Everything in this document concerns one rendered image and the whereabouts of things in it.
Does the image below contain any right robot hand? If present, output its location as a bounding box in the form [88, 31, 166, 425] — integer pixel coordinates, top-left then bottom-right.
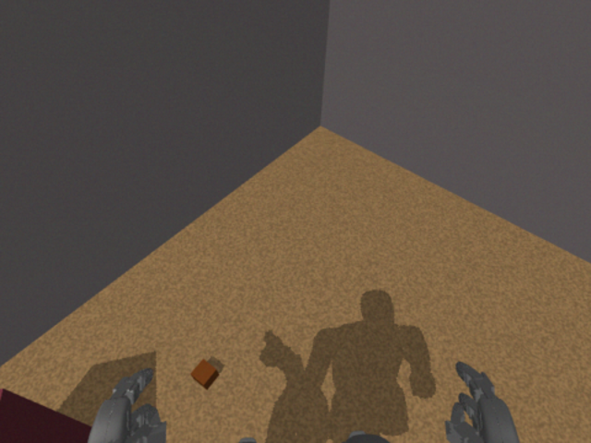
[445, 362, 520, 443]

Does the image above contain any left robot hand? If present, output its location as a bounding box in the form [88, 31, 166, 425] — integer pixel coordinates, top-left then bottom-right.
[88, 368, 166, 443]

